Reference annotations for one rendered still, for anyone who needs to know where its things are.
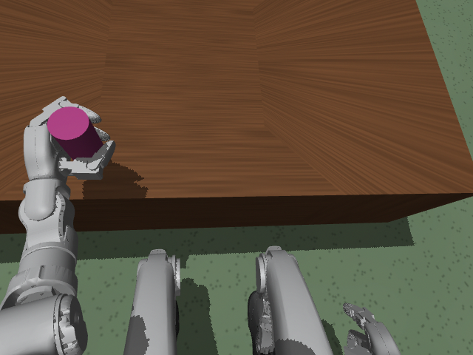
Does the left robot hand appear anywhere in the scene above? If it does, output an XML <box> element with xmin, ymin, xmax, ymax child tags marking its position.
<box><xmin>24</xmin><ymin>96</ymin><xmax>116</xmax><ymax>183</ymax></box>

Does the right robot foot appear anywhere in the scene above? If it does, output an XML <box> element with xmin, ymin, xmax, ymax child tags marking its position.
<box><xmin>248</xmin><ymin>291</ymin><xmax>275</xmax><ymax>355</ymax></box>

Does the left robot arm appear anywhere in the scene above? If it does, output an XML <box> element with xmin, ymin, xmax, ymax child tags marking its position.
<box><xmin>0</xmin><ymin>177</ymin><xmax>88</xmax><ymax>355</ymax></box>

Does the right robot hand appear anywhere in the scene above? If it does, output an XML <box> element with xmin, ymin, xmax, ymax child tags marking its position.
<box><xmin>343</xmin><ymin>303</ymin><xmax>401</xmax><ymax>355</ymax></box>

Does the can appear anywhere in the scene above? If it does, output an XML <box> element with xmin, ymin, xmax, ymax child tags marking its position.
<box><xmin>47</xmin><ymin>106</ymin><xmax>103</xmax><ymax>160</ymax></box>

